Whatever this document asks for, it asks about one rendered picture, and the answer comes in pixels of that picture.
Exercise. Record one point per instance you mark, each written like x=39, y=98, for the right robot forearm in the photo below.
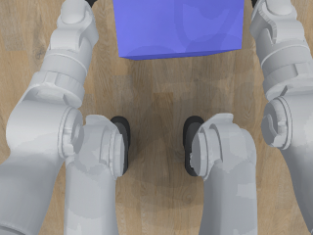
x=280, y=45

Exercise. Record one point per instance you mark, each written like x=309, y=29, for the right robot foot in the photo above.
x=190, y=128

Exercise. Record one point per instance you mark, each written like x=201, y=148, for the robot right upper arm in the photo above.
x=287, y=124

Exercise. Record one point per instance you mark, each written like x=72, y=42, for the right robot thigh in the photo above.
x=229, y=181

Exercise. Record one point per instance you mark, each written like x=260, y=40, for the left robot forearm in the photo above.
x=67, y=59

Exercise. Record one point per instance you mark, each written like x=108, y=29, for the robot left upper arm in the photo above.
x=41, y=136

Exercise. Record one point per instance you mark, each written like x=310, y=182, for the carton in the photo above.
x=165, y=29

